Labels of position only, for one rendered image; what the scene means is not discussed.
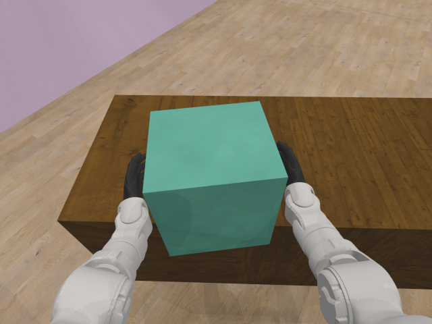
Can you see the robot right hand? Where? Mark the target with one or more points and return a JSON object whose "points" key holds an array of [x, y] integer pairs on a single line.
{"points": [[291, 164]]}

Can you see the left robot forearm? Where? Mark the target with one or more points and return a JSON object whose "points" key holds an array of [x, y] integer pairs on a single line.
{"points": [[127, 247]]}

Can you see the robot right upper arm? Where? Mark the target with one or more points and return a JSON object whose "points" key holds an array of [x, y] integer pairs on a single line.
{"points": [[361, 293]]}

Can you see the carton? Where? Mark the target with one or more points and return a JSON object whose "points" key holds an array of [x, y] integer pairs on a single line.
{"points": [[213, 178]]}

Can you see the pedestal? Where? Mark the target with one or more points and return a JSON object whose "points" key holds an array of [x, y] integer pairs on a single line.
{"points": [[368, 160]]}

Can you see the right robot forearm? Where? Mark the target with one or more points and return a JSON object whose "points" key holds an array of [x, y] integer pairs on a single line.
{"points": [[316, 235]]}

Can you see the robot left upper arm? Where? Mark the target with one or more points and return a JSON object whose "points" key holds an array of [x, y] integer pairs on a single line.
{"points": [[95, 296]]}

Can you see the robot left hand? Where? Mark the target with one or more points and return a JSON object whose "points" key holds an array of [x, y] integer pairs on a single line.
{"points": [[133, 184]]}

